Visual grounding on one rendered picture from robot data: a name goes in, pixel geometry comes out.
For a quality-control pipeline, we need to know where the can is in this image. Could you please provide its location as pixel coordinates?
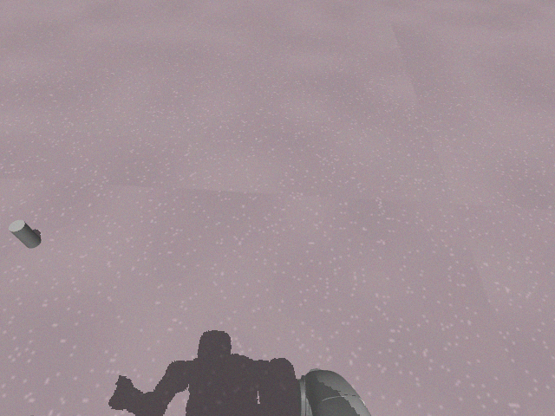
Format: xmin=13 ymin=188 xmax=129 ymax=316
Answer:
xmin=9 ymin=220 xmax=42 ymax=249

